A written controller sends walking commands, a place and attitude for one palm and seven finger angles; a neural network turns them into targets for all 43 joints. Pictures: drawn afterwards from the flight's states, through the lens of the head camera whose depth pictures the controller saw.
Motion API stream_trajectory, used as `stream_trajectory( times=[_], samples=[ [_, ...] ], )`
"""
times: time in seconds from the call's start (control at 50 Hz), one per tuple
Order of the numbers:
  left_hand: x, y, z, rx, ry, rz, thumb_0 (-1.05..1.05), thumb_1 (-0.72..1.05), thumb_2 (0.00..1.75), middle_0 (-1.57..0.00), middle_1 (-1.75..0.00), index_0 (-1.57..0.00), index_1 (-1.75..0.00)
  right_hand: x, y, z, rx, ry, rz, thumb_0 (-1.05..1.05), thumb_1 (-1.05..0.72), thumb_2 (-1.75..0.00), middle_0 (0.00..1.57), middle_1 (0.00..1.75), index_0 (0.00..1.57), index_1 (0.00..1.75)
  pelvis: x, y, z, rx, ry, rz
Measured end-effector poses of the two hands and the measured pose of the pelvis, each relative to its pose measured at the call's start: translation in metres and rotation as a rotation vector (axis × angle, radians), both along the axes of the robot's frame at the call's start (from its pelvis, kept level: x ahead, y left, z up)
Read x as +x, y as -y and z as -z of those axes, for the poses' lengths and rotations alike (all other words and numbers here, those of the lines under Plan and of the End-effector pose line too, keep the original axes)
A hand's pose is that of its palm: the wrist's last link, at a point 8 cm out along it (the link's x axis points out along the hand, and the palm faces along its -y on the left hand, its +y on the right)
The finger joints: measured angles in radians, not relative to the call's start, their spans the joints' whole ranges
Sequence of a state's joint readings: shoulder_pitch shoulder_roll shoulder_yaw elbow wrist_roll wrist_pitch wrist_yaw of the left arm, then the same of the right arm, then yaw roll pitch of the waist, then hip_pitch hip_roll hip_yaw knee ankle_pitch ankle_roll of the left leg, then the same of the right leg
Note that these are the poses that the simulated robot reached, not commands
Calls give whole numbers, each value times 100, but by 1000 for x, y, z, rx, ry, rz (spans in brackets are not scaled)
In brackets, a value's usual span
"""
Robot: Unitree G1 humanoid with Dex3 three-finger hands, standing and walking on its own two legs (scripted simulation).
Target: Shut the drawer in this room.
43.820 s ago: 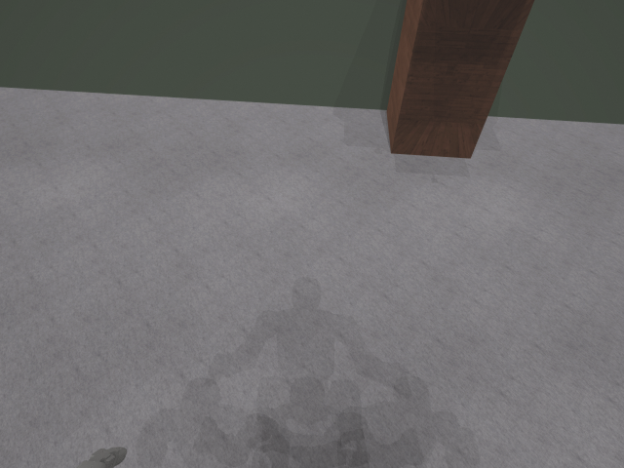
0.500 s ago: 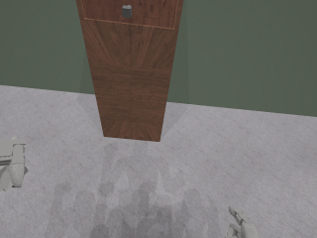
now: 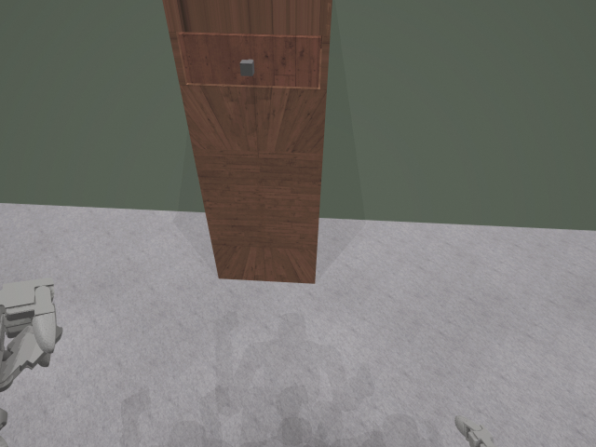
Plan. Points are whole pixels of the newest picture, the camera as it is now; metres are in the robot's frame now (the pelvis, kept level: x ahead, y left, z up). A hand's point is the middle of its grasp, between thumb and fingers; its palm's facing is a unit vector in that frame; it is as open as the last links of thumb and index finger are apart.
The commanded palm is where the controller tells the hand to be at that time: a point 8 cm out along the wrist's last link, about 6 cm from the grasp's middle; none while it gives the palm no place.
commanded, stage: stop stepping back and stand still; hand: left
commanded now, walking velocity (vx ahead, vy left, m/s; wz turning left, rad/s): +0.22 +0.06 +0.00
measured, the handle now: (248, 65) +1.02 +0.21 +0.17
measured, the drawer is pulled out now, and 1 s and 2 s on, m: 0.00 0.00 0.00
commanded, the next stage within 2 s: let the arm hang, fingers relaxed in 0.62 s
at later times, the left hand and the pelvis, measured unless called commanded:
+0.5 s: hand (28, 426) +0.10 +0.23 +0.16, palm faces +0.47 -0.74 -0.48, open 3.3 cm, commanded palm +0.04 +0.27 +0.17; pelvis -0.07 -0.01 -0.02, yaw +4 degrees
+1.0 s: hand out of the picture +0.01 +0.20 -0.17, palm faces +0.06 -0.97 -0.24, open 3.1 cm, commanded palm none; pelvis -0.06 +0.01 -0.02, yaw +6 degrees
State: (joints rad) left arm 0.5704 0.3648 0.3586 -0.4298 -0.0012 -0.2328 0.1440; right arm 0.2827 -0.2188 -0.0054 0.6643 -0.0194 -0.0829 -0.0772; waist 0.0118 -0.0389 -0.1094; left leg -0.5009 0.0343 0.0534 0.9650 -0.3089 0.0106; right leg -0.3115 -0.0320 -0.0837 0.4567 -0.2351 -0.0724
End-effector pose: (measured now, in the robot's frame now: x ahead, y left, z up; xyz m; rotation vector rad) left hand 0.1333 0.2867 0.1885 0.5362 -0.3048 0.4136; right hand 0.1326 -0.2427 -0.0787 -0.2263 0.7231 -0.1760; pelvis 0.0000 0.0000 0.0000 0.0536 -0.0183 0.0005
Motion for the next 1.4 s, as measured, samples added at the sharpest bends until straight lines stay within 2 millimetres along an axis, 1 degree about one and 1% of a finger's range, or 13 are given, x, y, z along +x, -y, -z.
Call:
stream_trajectory(
  times=[0.24, 0.36, 0.46, 0.62, 0.72, 0.76, 0.84, 0.9, 0.98, 1.06, 1.2, 1.3, 1.4],
  samples=[
    [-38, -10, -7, 71, 63, 51, 1, 88, 90, -141, -160, -141, -159, -46, -20, 0, 4, 70, 28, 1, -91, -90, 21, 30, 21, 30, -49, -14, 12, -35, 41, -21],
    [-61, -6, 0, 67, -18, -37, 1, 89, 90, -141, -160, -141, -160, -64, -30, 23, 89, -14, -4, 1, -90, -90, 21, 30, 21, 30, -53, -1, 11, -55, 24, -42],
    [-76, 15, 15, 50, -42, -61, 1, 89, 90, -141, -160, -141, -160, -61, -19, 52, 78, -103, -95, 1, -90, -90, 21, 31, 21, 30, -68, 14, 26, -31, 25, -69],
    [-74, 18, -3, 56, -61, -23, 1, 88, 90, -141, -160, -141, -159, -45, 4, 14, 19, -37, -46, 1, -91, -90, 21, 30, 21, 30, -65, 13, 4, -1, -6, -56],
    [-63, 3, 1, 49, -22, -14, 1, 88, 90, -141, -160, -141, -159, -28, 8, 0, -52, 45, -32, 1, -91, -90, 21, 30, 21, 30, -56, 0, 11, -50, -15, -60],
    [-48, -9, 33, 12, -131, -10, 0, 89, 90, -141, -160, -141, -159, -23, 6, 7, -42, 18, -77, 1, -91, -90, 20, 30, 20, 30, -58, -5, 14, -48, -22, -79],
    [-35, -23, 163, -233, -632, -95, 0, 90, 90, -136, -156, -137, -156, -23, 0, 34, -8, -90, -122, 1, -91, -90, 20, 30, 20, 30, -61, -12, 22, -31, -34, -94],
    [-66, -2, 249, -394, -980, -112, 0, 90, 90, -129, -149, -130, -149, -36, -10, 47, 23, -169, -121, 1, -91, -90, 20, 30, 20, 30, -62, -12, 22, -40, -20, -96],
    [-127, 37, 318, -567, -1300, -100, 1, 91, 90, -116, -137, -117, -136, -70, -22, 53, 29, -316, -113, 1, -91, -90, 20, 30, 21, 30, -63, -12, 17, -43, -2, -98],
    [-177, 25, 334, -622, -1432, -213, 1, 90, 90, -103, -128, -103, -121, -107, -29, 57, 20, -475, -109, 1, -91, -90, 21, 30, 21, 30, -66, -13, 11, -60, 3, -104],
    [-237, 3, 328, -644, -1585, -339, 1, 90, 90, -76, -96, -76, -92, -149, -33, 65, 29, -617, -59, 1, -91, -90, 21, 30, 21, 30, -68, -24, 5, -68, 11, -103],
    [-248, -9, 322, -628, -1615, -380, 1, 90, 90, -57, -72, -57, -70, -159, -33, 68, 37, -634, -32, 1, -91, -90, 21, 30, 21, 30, -69, -30, 3, -62, 17, -97],
    [-235, -15, 320, -611, -1593, -374, 1, 91, 90, -38, -51, -39, -50, -158, -31, 69, 40, -625, -16, 0, -91, -90, 21, 30, 21, 30, -68, -33, 2, -56, 21, -91]
  ],
)
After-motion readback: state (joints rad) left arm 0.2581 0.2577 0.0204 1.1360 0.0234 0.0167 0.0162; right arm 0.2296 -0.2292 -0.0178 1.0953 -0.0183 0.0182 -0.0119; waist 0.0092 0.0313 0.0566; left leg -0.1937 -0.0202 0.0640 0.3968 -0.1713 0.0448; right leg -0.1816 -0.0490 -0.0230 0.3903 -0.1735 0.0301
